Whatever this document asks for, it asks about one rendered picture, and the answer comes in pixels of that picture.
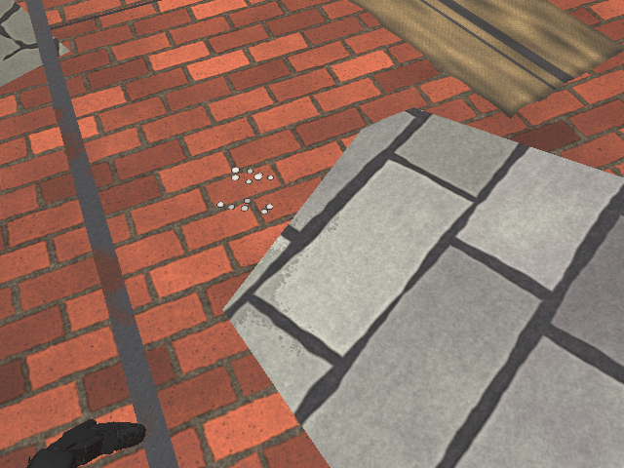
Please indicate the left robot hand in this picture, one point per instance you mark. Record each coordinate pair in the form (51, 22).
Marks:
(87, 441)

